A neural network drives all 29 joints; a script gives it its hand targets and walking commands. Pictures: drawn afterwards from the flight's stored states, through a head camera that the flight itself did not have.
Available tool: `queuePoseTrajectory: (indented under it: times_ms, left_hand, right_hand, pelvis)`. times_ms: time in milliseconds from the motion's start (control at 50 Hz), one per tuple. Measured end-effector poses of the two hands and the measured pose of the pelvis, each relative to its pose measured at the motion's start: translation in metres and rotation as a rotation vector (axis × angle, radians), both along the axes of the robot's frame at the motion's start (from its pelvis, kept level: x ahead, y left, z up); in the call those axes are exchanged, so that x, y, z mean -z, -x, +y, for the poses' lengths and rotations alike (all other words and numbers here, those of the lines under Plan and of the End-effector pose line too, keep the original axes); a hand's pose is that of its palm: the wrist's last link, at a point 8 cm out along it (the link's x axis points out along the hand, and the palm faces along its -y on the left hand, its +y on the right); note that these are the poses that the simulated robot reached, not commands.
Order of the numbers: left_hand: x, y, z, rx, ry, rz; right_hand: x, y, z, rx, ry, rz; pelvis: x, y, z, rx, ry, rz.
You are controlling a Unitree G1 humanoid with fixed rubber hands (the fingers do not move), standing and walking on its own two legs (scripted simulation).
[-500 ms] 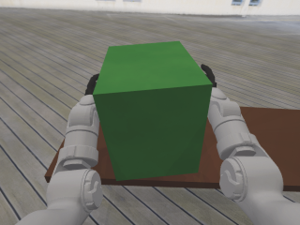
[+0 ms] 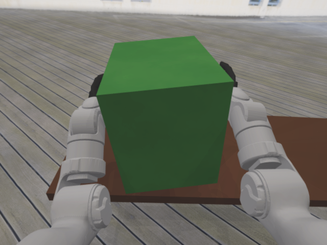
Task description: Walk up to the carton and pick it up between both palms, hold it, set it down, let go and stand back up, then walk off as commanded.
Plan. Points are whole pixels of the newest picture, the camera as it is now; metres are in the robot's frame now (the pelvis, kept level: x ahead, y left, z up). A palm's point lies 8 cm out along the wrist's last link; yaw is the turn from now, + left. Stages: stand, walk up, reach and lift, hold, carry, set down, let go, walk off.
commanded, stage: hold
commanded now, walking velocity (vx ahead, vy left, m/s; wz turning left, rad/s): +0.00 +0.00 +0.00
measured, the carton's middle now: (162, 108) +0.39 +0.04 +0.20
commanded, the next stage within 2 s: none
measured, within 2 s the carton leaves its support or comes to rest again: neither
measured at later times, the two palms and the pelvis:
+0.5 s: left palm (100, 103) +0.37 +0.19 +0.23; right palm (230, 93) +0.38 -0.12 +0.26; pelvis +0.00 +0.00 +0.00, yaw +0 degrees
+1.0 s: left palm (100, 103) +0.37 +0.19 +0.22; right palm (230, 93) +0.38 -0.12 +0.26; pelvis +0.00 +0.00 +0.00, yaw +0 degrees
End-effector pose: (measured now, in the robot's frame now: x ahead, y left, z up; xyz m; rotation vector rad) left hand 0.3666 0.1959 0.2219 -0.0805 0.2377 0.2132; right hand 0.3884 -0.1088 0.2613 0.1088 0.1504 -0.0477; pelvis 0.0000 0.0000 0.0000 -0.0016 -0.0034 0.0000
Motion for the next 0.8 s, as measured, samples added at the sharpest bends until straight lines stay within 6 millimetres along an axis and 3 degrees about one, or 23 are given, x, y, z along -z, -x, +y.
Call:
queuePoseTrajectory:
  times_ms: [800]
  left_hand:
    - [-0.0029,-0.0002,-0.0065,0.018,0.001,0.012]
  right_hand:
    - [-0.0027,0.0045,-0.0069,0.019,-0.011,0.015]
  pelvis:
    - [0.0,0.0003,0.0,0.0,0.0,-0.002]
